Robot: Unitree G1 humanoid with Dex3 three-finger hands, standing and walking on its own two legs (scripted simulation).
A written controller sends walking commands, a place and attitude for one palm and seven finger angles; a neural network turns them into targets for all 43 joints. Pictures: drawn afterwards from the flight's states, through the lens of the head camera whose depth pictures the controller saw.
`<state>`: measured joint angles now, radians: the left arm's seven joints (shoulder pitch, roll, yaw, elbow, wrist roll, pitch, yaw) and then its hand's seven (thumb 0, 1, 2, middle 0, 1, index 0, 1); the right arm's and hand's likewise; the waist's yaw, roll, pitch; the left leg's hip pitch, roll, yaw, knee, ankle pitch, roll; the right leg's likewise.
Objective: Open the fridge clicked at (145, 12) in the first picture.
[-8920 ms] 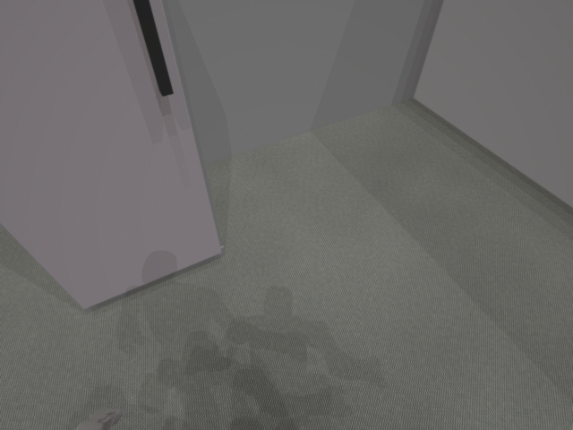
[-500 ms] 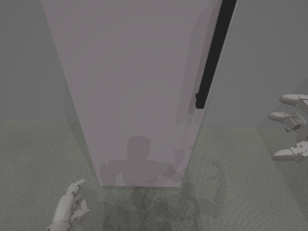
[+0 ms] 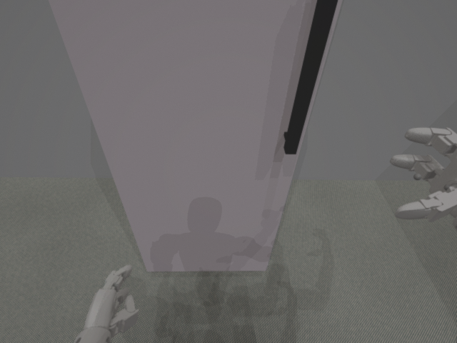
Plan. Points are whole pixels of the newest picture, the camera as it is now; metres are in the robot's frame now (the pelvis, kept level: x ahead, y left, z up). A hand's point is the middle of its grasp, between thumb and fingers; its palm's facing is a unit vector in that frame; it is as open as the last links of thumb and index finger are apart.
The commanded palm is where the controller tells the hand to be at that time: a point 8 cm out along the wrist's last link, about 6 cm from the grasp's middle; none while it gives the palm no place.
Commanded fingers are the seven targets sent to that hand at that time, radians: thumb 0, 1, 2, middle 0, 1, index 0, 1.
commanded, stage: move the hooked fingers beside the handle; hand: right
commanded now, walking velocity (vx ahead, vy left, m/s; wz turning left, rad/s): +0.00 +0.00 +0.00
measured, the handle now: (307, 65) +0.55 -0.15 +0.26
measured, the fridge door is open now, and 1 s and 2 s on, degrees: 0 0 0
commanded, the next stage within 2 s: none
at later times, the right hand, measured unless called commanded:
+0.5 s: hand (376, 144) +0.38 -0.24 +0.20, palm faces +0.07 +1.00 -0.02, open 14.0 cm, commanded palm +0.36 -0.29 +0.20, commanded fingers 0.00 0.50 -0.30 0.30 1.20 0.30 1.20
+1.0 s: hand (352, 122) +0.44 -0.22 +0.20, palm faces +0.05 +1.00 -0.01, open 14.0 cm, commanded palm +0.42 -0.27 +0.20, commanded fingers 0.00 0.50 -0.30 0.30 1.20 0.30 1.20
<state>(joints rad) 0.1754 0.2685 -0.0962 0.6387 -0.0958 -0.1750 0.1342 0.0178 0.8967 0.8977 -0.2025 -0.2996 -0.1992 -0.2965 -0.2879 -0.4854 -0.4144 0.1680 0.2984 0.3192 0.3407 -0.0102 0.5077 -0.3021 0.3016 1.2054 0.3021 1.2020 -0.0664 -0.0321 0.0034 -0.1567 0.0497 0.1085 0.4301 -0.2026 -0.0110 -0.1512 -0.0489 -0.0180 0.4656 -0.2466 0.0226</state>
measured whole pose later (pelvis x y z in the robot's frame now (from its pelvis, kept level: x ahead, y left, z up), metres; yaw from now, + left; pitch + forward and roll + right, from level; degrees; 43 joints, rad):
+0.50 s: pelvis +0.02 +0.00 +0.00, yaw +1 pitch -1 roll +1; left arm 0.23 0.28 -0.06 0.64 -0.09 -0.13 0.13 0.02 0.90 0.90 -0.20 -0.30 -0.20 -0.30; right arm -0.42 -0.45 -0.37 0.28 0.25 0.30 0.28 -0.01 0.50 -0.30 0.30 1.20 0.30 1.20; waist -0.02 -0.03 -0.02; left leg -0.18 0.05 0.08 0.43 -0.22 -0.02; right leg -0.16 -0.05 -0.04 0.45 -0.27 0.02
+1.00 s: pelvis +0.02 +0.00 +0.00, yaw +2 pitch +1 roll +1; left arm 0.26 0.28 -0.04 0.68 -0.09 -0.09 0.12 0.02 0.90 0.90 -0.20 -0.30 -0.20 -0.30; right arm -0.67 -0.47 -0.32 0.60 0.20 0.22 0.23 -0.01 0.50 -0.30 0.30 1.20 0.30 1.20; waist 0.02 -0.02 -0.03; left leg -0.22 0.04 0.08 0.43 -0.21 -0.01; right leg -0.20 -0.06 -0.04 0.46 -0.27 0.02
